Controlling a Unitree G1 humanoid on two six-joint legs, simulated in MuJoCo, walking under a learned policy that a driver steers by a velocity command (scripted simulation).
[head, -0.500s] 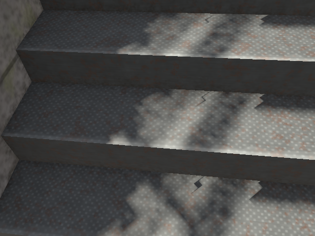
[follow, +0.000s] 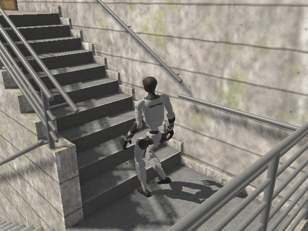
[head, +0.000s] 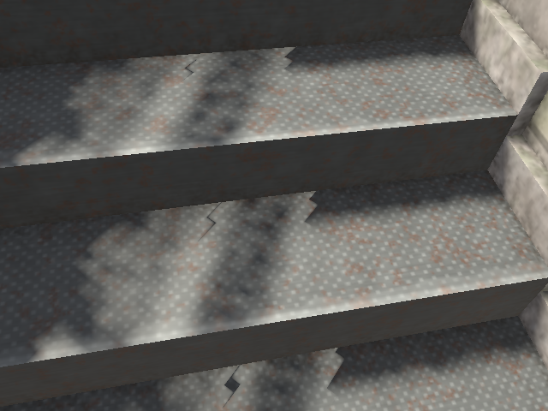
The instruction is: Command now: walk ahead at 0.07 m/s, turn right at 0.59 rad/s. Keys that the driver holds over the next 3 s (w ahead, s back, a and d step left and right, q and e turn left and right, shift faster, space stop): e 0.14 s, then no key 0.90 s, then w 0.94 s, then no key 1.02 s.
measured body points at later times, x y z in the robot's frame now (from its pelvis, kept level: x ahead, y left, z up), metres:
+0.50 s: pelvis -0.02 -0.05 +0.00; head -0.01 -0.06 +0.45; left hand +0.20 +0.14 -0.08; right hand +0.06 -0.31 -0.11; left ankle -0.01 +0.08 -0.69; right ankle -0.04 -0.15 -0.73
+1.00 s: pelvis -0.05 -0.05 +0.01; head -0.04 -0.05 +0.46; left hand +0.07 +0.17 -0.13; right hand -0.05 -0.28 -0.14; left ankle -0.05 +0.08 -0.73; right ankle -0.04 -0.15 -0.73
